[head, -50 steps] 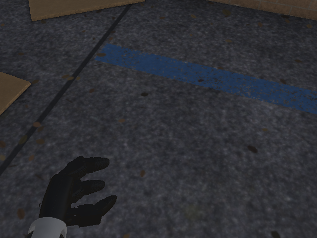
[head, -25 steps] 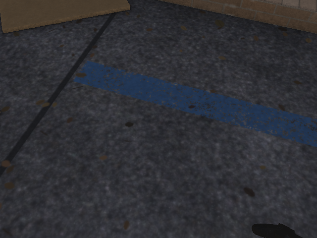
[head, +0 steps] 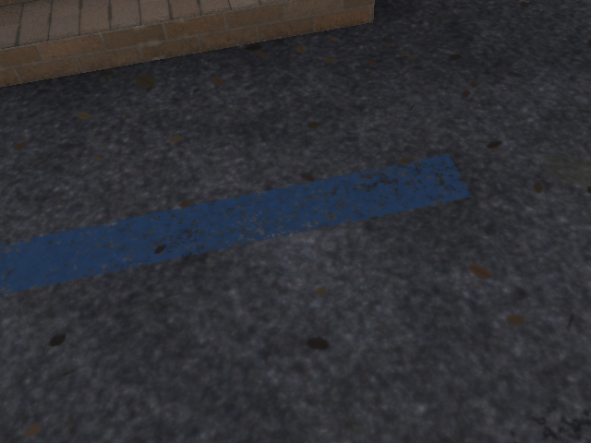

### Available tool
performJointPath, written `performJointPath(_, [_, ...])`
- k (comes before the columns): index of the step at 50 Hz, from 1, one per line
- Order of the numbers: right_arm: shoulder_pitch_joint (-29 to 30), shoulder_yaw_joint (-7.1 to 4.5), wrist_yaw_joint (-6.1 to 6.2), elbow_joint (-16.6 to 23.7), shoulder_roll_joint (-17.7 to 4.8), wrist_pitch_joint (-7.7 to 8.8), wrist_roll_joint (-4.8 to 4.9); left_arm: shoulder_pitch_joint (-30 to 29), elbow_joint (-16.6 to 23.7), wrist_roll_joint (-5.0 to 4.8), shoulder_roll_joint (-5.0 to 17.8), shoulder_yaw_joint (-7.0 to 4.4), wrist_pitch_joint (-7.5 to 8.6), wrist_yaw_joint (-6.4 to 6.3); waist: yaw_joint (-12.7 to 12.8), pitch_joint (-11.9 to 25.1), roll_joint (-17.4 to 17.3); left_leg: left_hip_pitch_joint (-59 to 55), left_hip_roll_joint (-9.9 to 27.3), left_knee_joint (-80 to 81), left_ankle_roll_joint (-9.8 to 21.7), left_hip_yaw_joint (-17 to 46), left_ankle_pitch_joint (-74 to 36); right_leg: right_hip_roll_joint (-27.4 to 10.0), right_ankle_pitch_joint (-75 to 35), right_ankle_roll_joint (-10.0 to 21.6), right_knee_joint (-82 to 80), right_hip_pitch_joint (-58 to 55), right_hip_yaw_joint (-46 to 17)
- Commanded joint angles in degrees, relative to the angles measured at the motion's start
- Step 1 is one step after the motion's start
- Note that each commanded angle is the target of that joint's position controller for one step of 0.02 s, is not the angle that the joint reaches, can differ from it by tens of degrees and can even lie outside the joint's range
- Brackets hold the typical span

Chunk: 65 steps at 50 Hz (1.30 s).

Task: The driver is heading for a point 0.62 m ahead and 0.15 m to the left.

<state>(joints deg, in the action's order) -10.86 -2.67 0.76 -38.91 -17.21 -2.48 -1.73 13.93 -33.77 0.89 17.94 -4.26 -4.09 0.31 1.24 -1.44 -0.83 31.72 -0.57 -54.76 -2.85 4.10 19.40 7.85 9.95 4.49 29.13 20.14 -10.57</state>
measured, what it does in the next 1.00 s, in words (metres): walks ahead, turning left: left foot, then right foot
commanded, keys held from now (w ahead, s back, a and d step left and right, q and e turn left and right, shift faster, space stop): shift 0.04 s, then q+shift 0.42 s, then w+q+shift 0.30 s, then w+shift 0.10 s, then w+e+shift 0.14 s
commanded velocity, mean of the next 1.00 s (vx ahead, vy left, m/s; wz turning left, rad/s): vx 0.33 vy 0.00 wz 0.39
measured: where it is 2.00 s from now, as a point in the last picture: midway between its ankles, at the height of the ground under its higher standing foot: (169, 328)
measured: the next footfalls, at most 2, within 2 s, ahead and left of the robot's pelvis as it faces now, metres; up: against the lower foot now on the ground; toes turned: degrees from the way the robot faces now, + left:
left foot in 0.18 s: +0.08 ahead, +0.12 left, +0.00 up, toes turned -6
right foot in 0.54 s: +0.07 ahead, -0.09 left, +0.00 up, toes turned +19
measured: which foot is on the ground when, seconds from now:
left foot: up 0.00-0.16, down 0.18-0.54, up 0.56-1.00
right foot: down 0.00-0.20, up 0.22-0.52, down 0.54-1.00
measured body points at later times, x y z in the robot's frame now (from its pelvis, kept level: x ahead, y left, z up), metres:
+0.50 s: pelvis +0.02 +0.01 +0.00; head +0.05 +0.03 +0.45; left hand +0.14 +0.31 -0.10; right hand +0.15 -0.27 -0.10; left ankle +0.04 +0.12 -0.74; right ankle +0.02 -0.11 -0.71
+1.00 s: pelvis +0.17 +0.10 -0.02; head +0.20 +0.10 +0.43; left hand -0.04 +0.28 -0.13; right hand +0.50 +0.03 -0.09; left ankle +0.23 +0.29 -0.70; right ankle +0.03 -0.10 -0.74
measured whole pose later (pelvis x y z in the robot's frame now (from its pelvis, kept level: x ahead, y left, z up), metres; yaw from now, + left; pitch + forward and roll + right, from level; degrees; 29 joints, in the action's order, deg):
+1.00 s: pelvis +0.17 +0.10 -0.02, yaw +29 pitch +4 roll +1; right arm -1.4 -2.1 -6.1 -36.3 -16.4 -0.5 -2.5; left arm 33.8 -50.8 1.7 14.7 -1.0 4.9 -0.2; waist 7.0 1.7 -1.2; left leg 39.8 2.1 -46.1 3.9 -1.1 10.4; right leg -2.4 23.1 -1.6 7.5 -12.2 9.2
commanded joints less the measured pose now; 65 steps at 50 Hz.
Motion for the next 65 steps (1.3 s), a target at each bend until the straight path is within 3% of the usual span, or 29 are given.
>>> performJointPath(1, [2.3,-0.63,0.31,3.9,-4.2,1.2,0.44,1.4,2.9,0.43,9.6,-3.0,0.88,-0.1,1.6,6.0,7.7,3.3,-0.7,4.9,1.0,1.3,0.9,-14.6,-2.9,8.2,-8.2,-11.6,-19.5])
performJointPath(6, [-0.7,-0.19,0.63,2.2,-3.8,1.39,1.67,-0.4,1.5,0.92,6.3,-1.09,1.06,0.31,0.7,7.2,8.7,-11.7,-0.9,14.1,3.2,-2.3,2.3,-14.3,-14.1,6.6,-6.5,-6.4,-17.3])
performJointPath(8, [-3.3,0.73,0.45,0.9,-1.0,1.64,1.43,-2.0,0.4,0.19,3.1,0.71,1.14,-0.36,-1.9,6.8,6.3,-23.2,0.2,28.8,5.0,-2.5,-6.1,-13.0,-7.9,3.9,-6.0,-1.7,-15.4])
performJointPath(9, [-1.1,1.29,0.49,1.2,-0.6,2.01,0.64,0.5,-0.8,0.51,0.9,1.72,1.55,-0.82,-0.4,6.0,2.7,-27.2,2.6,35.0,5.8,3.1,-9.0,-11.3,-0.6,1.1,-5.2,0.5,-12.7])
performJointPath(10, [1.0,0.93,0.55,2.6,-4.7,2.51,-0.27,4.5,-1.2,1.12,0.3,1.85,1.91,-1.11,2.2,6.0,-7.9,-27.7,13.0,39.8,7.9,17.1,-11.8,-6.1,11.0,-1.4,4.2,1.8,-5.1])
performJointPath(11, [2.6,0.15,0.03,2.9,-7.9,2.38,0.0,2.3,-0.7,0.64,4.5,0.74,1.62,-1.39,2.3,2.1,-9.9,-17.7,17.3,40.4,13.5,23.7,-16.1,-2.0,13.7,-2.5,2.1,0.0,2.4])
performJointPath(15, [-2.7,-2.56,-1.04,1.0,-11.1,1.51,1.46,-3.6,0.0,0.35,5.5,0.2,2.37,-1.34,-1.9,0.6,-10.3,-22.0,10.5,36.2,13.2,22.8,-19.8,-1.1,14.0,-4.2,10.6,3.9,6.8])
performJointPath(18, [-4.5,-3.73,-1.07,0.6,-10.6,1.09,1.65,-4.3,0.5,0.03,3.6,0.71,2.29,-1.66,-2.1,3.2,-6.4,-26.8,9.2,34.5,14.5,24.1,-24.6,-1.9,17.4,-6.2,18.8,9.2,5.6])
performJointPath(23, [-3.6,-4.98,-1.53,1.1,-9.7,0.06,1.18,-6.1,1.1,-0.68,2.7,1.39,2.7,-2.23,-2.8,5.5,-8.2,-25.6,5.7,34.6,13.6,26.6,-19.1,-1.5,15.9,-6.3,13.1,5.7,5.6])
performJointPath(25, [-1.9,-5.7,-2.11,1.8,-10.5,-0.5,0.93,-2.6,0.3,-0.25,3.3,1.4,3.31,-1.86,-0.9,8.0,-8.2,-17.3,3.3,37.6,12.7,28.5,11.4,-0.7,18.1,-4.6,5.3,-5.5,6.1])
performJointPath(26, [3.6,-5.82,-2.32,3.5,-10.5,-0.78,0.99,2.8,-1.3,-0.44,3.1,1.22,3.49,-1.97,3.7,6.0,-8.7,-5.9,0.6,38.1,10.0,26.9,18.7,-0.5,14.8,-3.1,-3.5,-17.5,7.1])
performJointPath(27, [8.4,-5.37,-1.95,5.4,-8.2,-0.56,0.91,9.5,-3.4,-0.18,6.2,0.27,3.8,-2.78,8.3,2.5,-6.0,7.8,-5.1,34.5,4.1,20.8,19.8,-3.5,12.8,-1.9,-12.6,-30.7,6.8])
performJointPath(28, [1.9,-4.11,-1.17,4.5,-1.9,-0.25,1.35,8.5,-3.2,-0.5,11.5,-0.92,4.37,-3.63,5.3,4.4,12.0,13.1,-10.4,10.4,3.4,9.1,19.1,-21.3,26.0,-1.3,-17.2,-34.3,-9.7])
performJointPath(29, [5.5,-3.83,-1.0,6.7,-4.1,0.49,0.78,2.3,-0.6,1.48,15.6,-1.61,4.38,-3.57,4.3,0.9,14.1,20.3,-8.3,2.3,2.4,6.0,8.8,-31.5,38.7,2.5,-23.7,-23.4,-28.4])
performJointPath(30, [7.3,-4.67,-1.57,6.7,-8.3,0.82,0.25,-1.3,-0.6,1.96,11.8,-0.82,4.74,-3.23,1.4,-1.7,6.9,18.3,-2.4,-3.3,2.6,6.4,1.5,-29.8,37.9,3.1,-22.1,-18.1,-24.2])
performJointPath(32, [3.1,-4.63,-3.8,4.8,-7.9,0.97,0.19,-3.7,-0.3,1.39,7.7,0.61,6.0,-2.42,-1.3,-0.8,6.7,15.9,-2.0,-10.0,2.2,3.9,-4.5,-23.5,29.2,1.0,-21.6,-16.4,-12.3])
performJointPath(35, [2.2,-3.88,-5.82,4.4,-6.7,0.36,-0.08,0.7,-1.7,1.04,7.9,0.52,7.58,-1.76,-0.6,-2.4,7.0,17.7,0.5,-16.7,2.0,0.7,-9.3,-20.9,23.5,0.3,-22.7,-15.5,-2.7])
performJointPath(44, [13.6,-1.94,-6.5,6.5,-4.4,1.87,-0.79,15.9,-9.3,1.51,5.7,0.84,10.07,-0.58,4.5,-9.0,4.8,26.7,0.0,-6.1,4.2,2.4,-13.2,-23.0,14.4,2.4,-25.5,-23.6,6.2])
performJointPath(49, [21.9,0.56,-7.05,10.0,-1.9,3.73,-0.75,19.4,-15.4,0.55,6.0,1.43,9.7,-0.66,4.5,-10.0,6.8,12.8,2.1,13.0,7.8,-10.6,-7.7,-23.6,-17.7,5.8,-26.9,-25.2,9.3])
performJointPath(51, [13.1,0.31,-5.3,8.0,-2.3,4.15,-0.47,17.9,-17.2,0.31,9.0,1.1,9.42,-0.75,-1.1,-3.2,9.4,-6.1,-3.9,15.6,10.1,-12.9,0.1,-23.5,-55.5,5.5,-14.1,-23.4,12.4])
performJointPath(52, [0.5,-0.83,-4.05,4.7,-4.6,4.71,-0.2,16.4,-17.9,-0.01,10.9,0.72,9.29,-0.83,-8.0,3.3,10.3,-22.4,-5.4,17.6,10.9,-11.0,-1.0,-23.3,-63.1,4.8,-0.9,-18.2,12.8])
performJointPath(53, [-14.1,-2.55,-2.63,0.5,-8.5,5.41,-0.89,11.9,-16.6,-0.58,11.1,0.65,9.64,-0.69,-16.5,10.4,9.5,-43.7,0.5,20.8,11.5,-3.3,-3.0,-20.2,-48.8,3.4,17.1,-3.6,14.0])
performJointPath(54, [-19.4,-4.4,-1.21,-0.7,-16.2,5.98,-2.57,14.7,-12.6,-1.6,0.6,2.83,10.19,0.67,-12.9,22.7,-7.0,-63.1,21.4,27.2,12.6,23.3,25.7,-10.8,5.2,2.5,40.4,16.4,12.7])
performJointPath(55, [-20.2,-4.13,-0.98,0.0,-15.8,6.2,-1.98,11.3,-11.6,-2.25,3.8,1.6,10.6,0.67,-13.7,26.6,-6.2,-56.1,27.4,39.0,11.2,41.3,33.8,-7.7,14.2,4.2,49.8,19.1,3.7])
performJointPath(56, [-14.3,-3.39,-0.8,-1.7,-13.0,6.08,-2.01,6.5,-10.3,-2.29,4.9,0.64,9.94,0.56,-9.9,14.5,-3.7,-46.8,24.3,39.6,9.6,32.7,27.1,-10.5,7.4,4.4,51.7,23.2,3.6])
performJointPath(57, [-10.1,-2.37,-1.0,-1.9,-8.5,6.39,-1.6,6.6,-10.6,-1.84,2.8,1.23,9.7,0.87,-7.0,6.6,-2.4,-38.2,22.3,40.2,9.6,23.2,16.8,-13.4,3.3,3.9,49.0,23.1,5.4])
performJointPath(58, [-7.1,-1.79,-1.1,-2.2,-5.9,6.74,-1.22,7.8,-12.1,-1.42,1.2,1.29,8.94,1.27,-4.3,3.0,-3.3,-32.2,19.4,41.9,8.4,15.6,9.5,-14.7,2.2,3.0,46.7,20.9,6.0])
performJointPath(62, [-7.6,-0.27,-1.29,-5.9,0.0,8.41,0.98,6.4,-12.1,0.0,-2.6,1.3,5.16,2.75,0.2,-4.1,-5.3,-24.3,14.8,46.6,5.4,-2.7,-5.9,-16.7,-0.7,1.2,46.5,22.6,8.0])
performJointPath(65, [-7.7,0.12,-1.64,-7.5,1.5,9.55,0.54,-1.1,-9.0,-0.33,-3.3,1.81,4.61,3.5,1.0,-7.6,-5.4,-21.2,10.1,49.0,3.3,-14.4,-20.6,-14.8,-9.0,1.4,40.2,23.5,12.0])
